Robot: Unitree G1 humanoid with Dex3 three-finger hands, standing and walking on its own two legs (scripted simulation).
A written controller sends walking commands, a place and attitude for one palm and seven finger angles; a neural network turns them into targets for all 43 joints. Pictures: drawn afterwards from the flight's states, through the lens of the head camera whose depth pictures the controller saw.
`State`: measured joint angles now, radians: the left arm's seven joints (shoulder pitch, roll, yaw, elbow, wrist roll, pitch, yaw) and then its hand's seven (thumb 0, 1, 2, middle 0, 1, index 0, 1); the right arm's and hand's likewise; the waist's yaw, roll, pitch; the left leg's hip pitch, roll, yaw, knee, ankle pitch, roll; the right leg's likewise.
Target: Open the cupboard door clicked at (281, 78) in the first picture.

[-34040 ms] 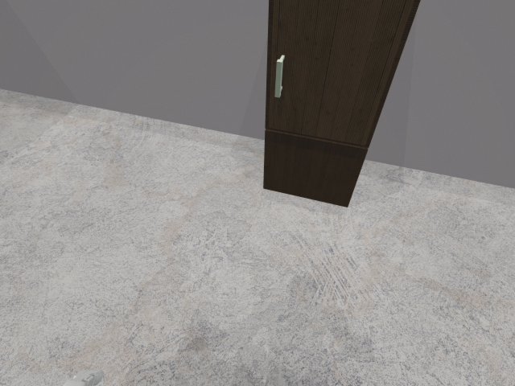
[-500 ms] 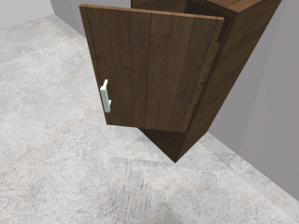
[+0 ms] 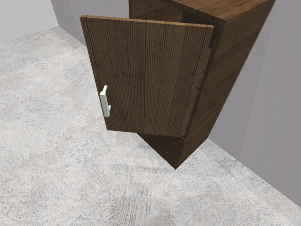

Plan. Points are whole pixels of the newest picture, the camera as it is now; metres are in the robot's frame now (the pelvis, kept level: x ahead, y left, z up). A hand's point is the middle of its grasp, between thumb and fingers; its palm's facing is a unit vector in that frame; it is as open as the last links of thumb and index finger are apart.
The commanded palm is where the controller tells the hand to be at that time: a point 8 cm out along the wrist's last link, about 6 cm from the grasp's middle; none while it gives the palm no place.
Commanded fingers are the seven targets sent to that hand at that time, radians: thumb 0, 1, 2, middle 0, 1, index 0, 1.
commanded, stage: look again from close up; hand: left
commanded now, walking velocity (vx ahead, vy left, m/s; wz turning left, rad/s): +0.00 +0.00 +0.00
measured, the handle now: (106, 101) +0.60 +0.22 -0.09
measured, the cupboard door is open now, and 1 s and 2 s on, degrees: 41 41 41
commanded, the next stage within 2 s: shuffle to correct the standing spot in 0.50 s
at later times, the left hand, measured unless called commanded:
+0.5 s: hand out of the picture +0.02 +0.19 -0.18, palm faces -0.01 -0.97 -0.22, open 7.3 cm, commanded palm none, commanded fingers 0.00 0.90 0.90 -0.20 -0.30 -0.20 -0.30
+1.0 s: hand out of the picture +0.02 +0.20 -0.19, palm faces +0.01 -0.98 -0.18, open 7.3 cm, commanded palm none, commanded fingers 0.00 0.90 0.90 -0.20 -0.30 -0.20 -0.30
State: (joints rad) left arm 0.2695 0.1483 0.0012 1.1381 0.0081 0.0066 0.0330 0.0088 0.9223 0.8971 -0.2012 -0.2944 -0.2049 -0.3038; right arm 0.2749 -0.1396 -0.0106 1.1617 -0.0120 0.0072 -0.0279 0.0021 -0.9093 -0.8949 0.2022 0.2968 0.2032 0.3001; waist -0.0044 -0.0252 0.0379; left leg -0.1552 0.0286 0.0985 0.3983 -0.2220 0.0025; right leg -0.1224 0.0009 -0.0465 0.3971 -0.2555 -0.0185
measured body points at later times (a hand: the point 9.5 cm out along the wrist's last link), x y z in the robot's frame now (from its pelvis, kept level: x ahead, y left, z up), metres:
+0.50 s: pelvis +0.00 +0.01 -0.01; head +0.01 +0.00 +0.44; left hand +0.02 +0.24 -0.16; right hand -0.01 -0.21 -0.17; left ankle +0.00 +0.11 -0.74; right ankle -0.02 -0.10 -0.74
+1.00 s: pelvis +0.05 +0.02 -0.02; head +0.07 +0.04 +0.43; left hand +0.02 +0.25 -0.18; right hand +0.04 -0.20 -0.17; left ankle +0.00 +0.11 -0.74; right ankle -0.02 -0.09 -0.73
